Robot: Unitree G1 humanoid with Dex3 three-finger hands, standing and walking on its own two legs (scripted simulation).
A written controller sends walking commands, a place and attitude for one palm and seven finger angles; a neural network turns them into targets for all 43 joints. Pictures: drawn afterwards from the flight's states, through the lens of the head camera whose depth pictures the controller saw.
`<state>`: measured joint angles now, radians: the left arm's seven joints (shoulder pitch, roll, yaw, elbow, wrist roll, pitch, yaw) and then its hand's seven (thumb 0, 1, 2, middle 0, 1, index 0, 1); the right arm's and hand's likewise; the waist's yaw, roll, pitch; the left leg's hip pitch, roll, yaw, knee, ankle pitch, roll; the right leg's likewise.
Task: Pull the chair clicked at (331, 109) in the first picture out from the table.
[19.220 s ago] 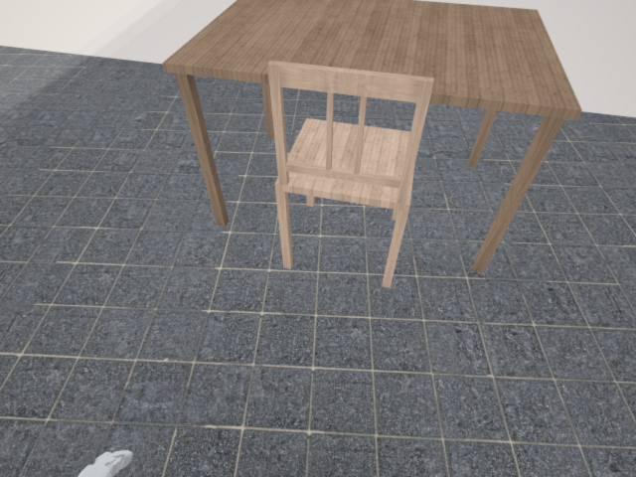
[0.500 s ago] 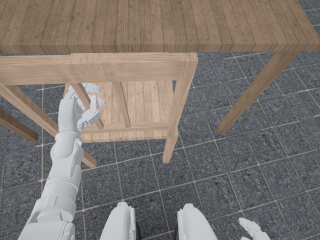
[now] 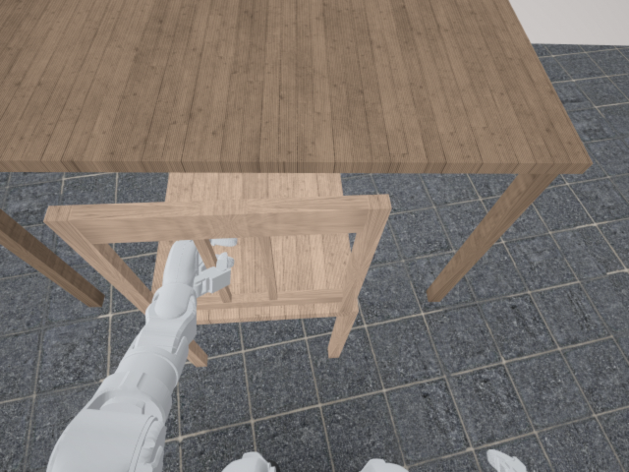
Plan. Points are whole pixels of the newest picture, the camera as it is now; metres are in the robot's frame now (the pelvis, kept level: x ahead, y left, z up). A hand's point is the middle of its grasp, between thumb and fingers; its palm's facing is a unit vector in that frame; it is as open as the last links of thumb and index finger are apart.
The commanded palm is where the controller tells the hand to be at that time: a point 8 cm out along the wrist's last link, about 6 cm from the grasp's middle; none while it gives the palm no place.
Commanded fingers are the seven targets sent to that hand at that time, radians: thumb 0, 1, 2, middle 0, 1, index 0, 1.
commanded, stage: step backward, pulling the chair out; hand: left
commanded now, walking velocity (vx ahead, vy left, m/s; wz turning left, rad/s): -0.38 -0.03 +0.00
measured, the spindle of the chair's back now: (215, 271) +0.41 +0.15 -0.11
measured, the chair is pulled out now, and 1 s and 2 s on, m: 0.02 0.18 0.29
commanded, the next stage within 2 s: none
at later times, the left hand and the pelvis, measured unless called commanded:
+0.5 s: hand (240, 335) +0.29 +0.10 -0.06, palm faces +0.00 -0.99 -0.16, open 4.9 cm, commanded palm +0.28 +0.15 -0.06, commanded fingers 0.00 0.90 0.90 -0.50 -1.45 -0.50 -1.45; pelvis -0.07 -0.02 +0.01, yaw -2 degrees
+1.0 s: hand (232, 385) +0.23 +0.10 -0.06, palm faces +0.00 -0.98 -0.20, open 5.0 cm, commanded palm +0.23 +0.16 -0.05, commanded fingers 0.00 0.90 0.90 -0.50 -1.45 -0.50 -1.45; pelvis -0.13 -0.02 +0.00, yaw -2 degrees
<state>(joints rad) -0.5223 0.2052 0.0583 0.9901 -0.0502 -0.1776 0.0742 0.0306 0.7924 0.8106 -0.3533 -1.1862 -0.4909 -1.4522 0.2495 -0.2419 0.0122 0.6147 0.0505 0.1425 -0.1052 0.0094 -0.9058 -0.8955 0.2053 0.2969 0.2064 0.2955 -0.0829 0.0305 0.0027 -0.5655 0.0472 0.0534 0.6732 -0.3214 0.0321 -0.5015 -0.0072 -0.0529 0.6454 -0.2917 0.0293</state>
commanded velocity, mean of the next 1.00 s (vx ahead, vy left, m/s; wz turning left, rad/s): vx -0.38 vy -0.01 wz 0.06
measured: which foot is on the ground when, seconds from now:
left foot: down 0.00-0.94, up 0.96-1.00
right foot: down 0.00-1.00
